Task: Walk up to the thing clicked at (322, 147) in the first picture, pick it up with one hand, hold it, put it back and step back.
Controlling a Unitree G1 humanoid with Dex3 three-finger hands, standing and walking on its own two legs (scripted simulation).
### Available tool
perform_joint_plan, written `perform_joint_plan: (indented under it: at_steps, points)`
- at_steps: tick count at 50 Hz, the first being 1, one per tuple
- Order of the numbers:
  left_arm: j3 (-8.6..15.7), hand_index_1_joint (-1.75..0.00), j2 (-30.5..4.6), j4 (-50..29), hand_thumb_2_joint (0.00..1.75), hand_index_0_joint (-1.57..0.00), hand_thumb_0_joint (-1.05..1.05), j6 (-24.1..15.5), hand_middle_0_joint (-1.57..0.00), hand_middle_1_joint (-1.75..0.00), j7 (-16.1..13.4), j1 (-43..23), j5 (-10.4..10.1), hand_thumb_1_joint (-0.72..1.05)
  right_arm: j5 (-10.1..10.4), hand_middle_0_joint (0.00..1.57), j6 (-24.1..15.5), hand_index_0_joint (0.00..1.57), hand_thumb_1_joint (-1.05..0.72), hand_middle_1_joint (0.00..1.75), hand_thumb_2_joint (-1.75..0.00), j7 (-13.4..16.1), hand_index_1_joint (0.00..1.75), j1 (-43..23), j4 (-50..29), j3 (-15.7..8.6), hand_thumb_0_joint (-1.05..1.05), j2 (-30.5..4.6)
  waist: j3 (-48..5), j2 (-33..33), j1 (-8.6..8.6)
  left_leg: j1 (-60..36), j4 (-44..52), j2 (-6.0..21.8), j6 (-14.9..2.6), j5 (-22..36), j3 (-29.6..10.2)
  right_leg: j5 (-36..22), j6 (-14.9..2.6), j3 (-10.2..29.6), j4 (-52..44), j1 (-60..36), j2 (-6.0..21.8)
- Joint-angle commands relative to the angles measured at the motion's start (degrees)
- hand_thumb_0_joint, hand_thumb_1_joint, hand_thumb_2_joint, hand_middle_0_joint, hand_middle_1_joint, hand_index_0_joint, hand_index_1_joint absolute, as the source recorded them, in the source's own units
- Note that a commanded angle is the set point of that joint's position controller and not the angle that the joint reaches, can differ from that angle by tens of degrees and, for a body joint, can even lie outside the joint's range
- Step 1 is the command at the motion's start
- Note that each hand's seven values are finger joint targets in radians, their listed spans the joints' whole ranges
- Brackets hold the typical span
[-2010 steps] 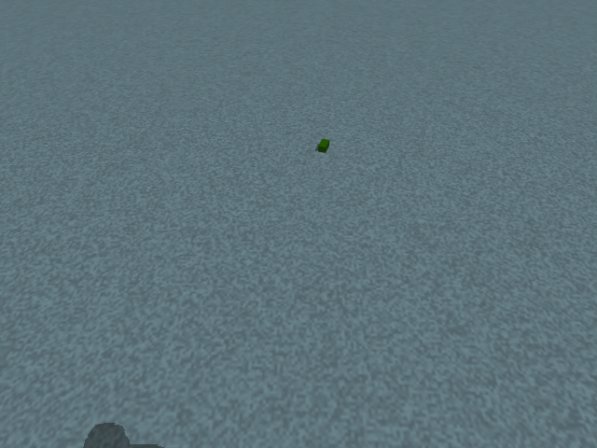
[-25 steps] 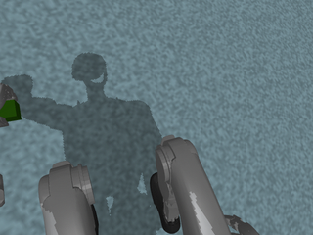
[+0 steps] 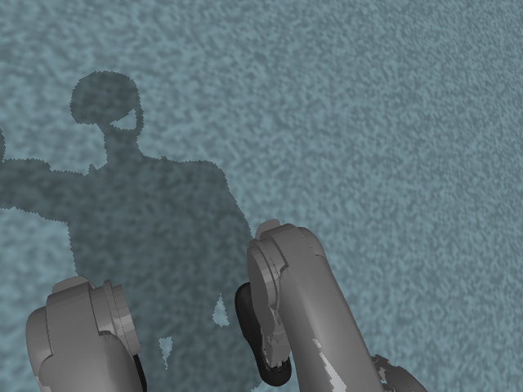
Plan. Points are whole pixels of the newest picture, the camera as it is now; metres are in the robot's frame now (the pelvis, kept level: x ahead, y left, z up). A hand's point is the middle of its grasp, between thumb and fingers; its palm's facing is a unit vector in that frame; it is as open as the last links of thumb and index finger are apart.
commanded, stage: rest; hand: left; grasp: from above
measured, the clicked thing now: out of the picture +0.47 +0.32 -0.24
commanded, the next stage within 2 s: open in 1.14 s
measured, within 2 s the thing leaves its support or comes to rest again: rests again in 0.92 s
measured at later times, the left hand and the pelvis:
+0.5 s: hand out of the picture +0.45 +0.32 -0.23, palm faces -0.45 -0.12 -0.89, open 7.2 cm; pelvis -0.01 +0.00 -0.01, yaw -2 degrees
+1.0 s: hand out of the picture +0.46 +0.32 -0.25, palm faces -0.43 -0.12 -0.89, open 7.3 cm; pelvis -0.01 +0.01 -0.01, yaw -4 degrees
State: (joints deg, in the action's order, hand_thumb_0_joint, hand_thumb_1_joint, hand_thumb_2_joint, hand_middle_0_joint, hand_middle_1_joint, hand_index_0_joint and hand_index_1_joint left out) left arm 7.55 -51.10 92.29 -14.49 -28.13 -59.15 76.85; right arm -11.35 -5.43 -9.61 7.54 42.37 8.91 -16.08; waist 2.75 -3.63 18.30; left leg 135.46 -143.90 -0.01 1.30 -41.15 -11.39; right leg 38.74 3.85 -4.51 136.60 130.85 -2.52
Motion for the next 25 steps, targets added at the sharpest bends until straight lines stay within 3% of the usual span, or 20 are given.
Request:
perform_joint_plan:
  at_steps: [1,3,6,7,9,10,12,13,14,15,17,18,19,20,22,23,25]
  points:
    - [2.0,-0.13,-15.4,-7.0,0.19,-1.24,0.0,-0.1,-1.21,-0.16,-2.9,-15.4,-1.5,0.88,-0.5,0.2,-0.7,0.2,-0.9,0.3,-0.9,0.6,0.3,12.9,0.0,-4.5,0.0,-17.2,-38.8,23.4,0.81,-29.8,13.5,0.4,-2.25,15.8,7.0,-16.9,-5.06,-7.5,-11.9,-21.9,-1.5]
    - [1.8,-0.14,-15.4,-6.3,0.2,-1.26,0.0,0.0,-1.23,-0.17,-2.9,-15.2,-1.3,0.9,-0.8,0.2,-0.8,0.2,-0.9,0.3,-0.9,0.3,0.3,13.0,-0.2,-4.2,0.0,-17.5,-39.1,23.7,1.39,-30.3,13.6,0.4,-2.13,16.2,6.8,-17.3,-5.09,-7.8,-11.6,-22.4,-1.6]
    - [3.8,-0.13,-18.4,-6.8,0.2,-1.26,0.0,0.1,-1.24,-0.16,-3.2,-15.3,-1.3,0.92,-1.0,0.2,-1.0,0.2,-0.9,0.3,-0.9,0.1,0.3,12.4,-1.2,-4.0,0.0,-18.6,-38.9,25.1,1.62,-31.3,13.3,0.6,-1.92,17.3,6.3,-17.9,-5.27,-8.4,-11.0,-22.2,-1.6]
    - [2.8,-0.14,-16.9,-6.5,0.21,-1.27,0.0,0.1,-1.25,-0.16,-3.3,-14.7,-1.4,0.92,-1.0,0.2,-0.9,0.2,-0.9,0.3,-0.9,0.1,0.3,11.4,-1.7,-3.7,0.0,-18.6,-38.7,25.2,1.1,-31.1,13.3,0.6,-1.81,16.9,6.1,-17.3,-5.48,-8.5,-10.9,-21.5,-1.7]
    - [3.3,-0.15,-18.6,-6.5,0.21,-1.28,0.0,0.0,-1.25,-0.17,-3.7,-15.9,-0.8,0.94,-1.3,0.2,-1.0,0.2,-0.9,0.3,-0.9,-0.1,0.3,11.6,-1.8,-3.4,0.0,-18.9,-37.7,26.3,2.2,-30.7,13.1,0.8,-1.79,15.9,6.1,-16.8,-5.53,-8.6,-10.8,-21.5,-1.9]
    - [2.5,-0.13,-16.8,-6.5,0.2,-1.28,0.0,-0.1,-1.25,-0.16,-3.7,-15.3,-0.8,0.93,-1.4,0.2,-1.1,0.2,-0.9,0.3,-0.9,-0.1,0.3,11.3,-2.0,-3.1,0.0,-18.7,-37.0,26.4,1.92,-31.2,13.5,0.6,-1.65,16.2,6.0,-16.7,-5.52,-8.9,-10.7,-20.7,-1.8]
    - [2.1,-0.13,-17.9,-6.4,0.19,-1.3,0.0,-0.3,-1.27,-0.15,-3.8,-16.9,-0.7,0.96,-1.9,0.2,-1.6,0.2,-0.9,0.3,-0.9,-0.4,0.3,10.8,-2.2,-2.8,0.0,-19.2,-35.3,27.5,2.85,-30.8,12.8,0.7,-1.7,14.5,6.0,-15.3,-5.55,-9.1,-10.9,-19.6,-1.9]
    - [4.1,-0.13,-20.5,-6.2,0.19,-1.28,0.0,-0.4,-1.25,-0.15,-4.1,-15.8,-0.6,0.93,-1.8,0.2,-1.6,0.2,-0.9,0.3,-0.9,-0.2,0.3,11.3,-2.0,-3.0,0.0,-19.5,-35.9,26.7,2.66,-31.0,13.1,1.0,-1.78,14.3,5.7,-15.4,-5.4,-9.1,-10.9,-20.6,-2.1]
    - [4.2,-0.11,-20.4,-6.5,0.18,-1.28,0.0,-0.7,-1.25,-0.14,-4.5,-16.0,-0.6,0.94,-1.8,0.2,-1.4,0.2,-0.9,0.3,-0.9,-0.2,0.3,10.5,-2.5,-2.8,0.0,-20.1,-35.2,26.7,2.16,-30.2,13.4,0.8,-1.62,13.8,5.6,-14.5,-5.62,-9.4,-10.9,-19.9,-2.0]
    - [5.0,-0.12,-21.7,-5.0,0.19,-1.29,0.0,-0.6,-1.26,-0.14,-4.7,-15.6,-0.1,0.95,-2.0,0.2,-1.5,0.2,-0.89,0.3,-0.9,-0.3,0.3,11.5,-2.0,-2.6,0.0,-20.1,-34.2,26.5,2.91,-30.0,12.8,0.9,-1.64,13.9,5.5,-14.7,-5.59,-9.6,-10.7,-19.9,-2.0]
    - [4.3,-0.13,-20.4,-5.1,0.21,-1.28,0.0,-0.9,-1.26,-0.15,-5.2,-15.4,0.1,0.93,-2.6,0.2,-1.6,0.2,-0.9,0.3,-0.9,-0.4,0.3,10.9,-1.8,-2.3,0.0,-19.6,-35.2,26.2,3.01,-30.0,12.5,1.1,-1.79,13.7,5.4,-15.2,-5.37,-9.4,-11.0,-21.0,-2.3]
    - [3.8,-0.14,-20.1,-4.4,0.21,-1.3,0.0,-1.1,-1.28,-0.17,-5.3,-16.8,0.2,0.98,-2.8,0.2,-1.8,0.2,-0.9,0.3,-0.9,-0.6,0.3,10.9,-2.1,-1.9,0.0,-19.7,-33.7,25.4,4.22,-28.7,11.6,1.1,-1.96,12.9,5.3,-14.7,-5.35,-9.6,-10.8,-20.3,-2.2]
    - [1.0,-0.13,-16.7,-4.4,0.2,-1.3,0.0,-1.1,-1.27,-0.16,-4.9,-17.2,-0.2,0.97,-2.8,0.2,-2.3,0.2,-0.9,0.3,-0.9,-0.7,0.3,9.8,-3.3,-1.6,0.0,-19.6,-33.1,25.2,4.53,-29.0,12.0,0.9,-1.99,12.6,5.5,-14.6,-5.14,-9.5,-11.1,-19.9,-2.2]
    - [1.2,-0.13,-17.5,-4.2,0.2,-1.28,0.0,-1.3,-1.26,-0.15,-5.2,-16.5,-0.8,0.94,-2.7,0.2,-2.4,0.2,-0.9,0.3,-0.9,-0.7,0.3,9.1,-2.5,-1.5,0.0,-19.4,-34.0,25.9,3.83,-29.2,13.2,1.1,-1.94,11.6,4.9,-13.8,-5.05,-9.9,-11.1,-20.3,-2.5]
    - [1.0,-0.13,-18.8,-2.9,0.2,-1.28,0.0,-1.3,-1.25,-0.16,-5.2,-16.7,-0.6,0.94,-2.9,0.2,-2.8,0.2,-0.9,0.3,-0.9,-0.7,0.3,9.7,-2.4,-1.5,0.0,-20.6,-32.1,26.2,4.69,-29.4,12.8,1.1,-1.81,11.2,4.7,-13.4,-5.02,-10.4,-10.9,-19.0,-2.4]
    - [1.5,-0.14,-19.7,-2.3,0.2,-1.26,0.0,-1.3,-1.23,-0.17,-5.3,-15.4,-0.5,0.92,-2.9,0.2,-3.0,0.2,-0.9,0.3,-0.9,-0.6,0.3,9.7,-2.0,-1.4,0.0,-20.5,-32.9,25.8,3.99,-29.9,13.0,1.3,-1.72,11.5,4.5,-13.7,-4.98,-10.3,-10.6,-19.7,-2.5]
    - [1.7,-0.13,-20.4,-2.1,0.2,-1.29,0.0,-1.4,-1.26,-0.16,-5.4,-15.9,-0.1,0.95,-3.3,0.2,-3.1,0.2,-0.9,0.3,-0.9,-1.0,0.3,10.1,-1.9,-0.6,0.0,-20.0,-32.2,26.1,4.58,-29.6,12.3,1.3,-1.76,11.9,4.5,-14.2,-4.97,-10.3,-10.6,-20.0,-2.6]
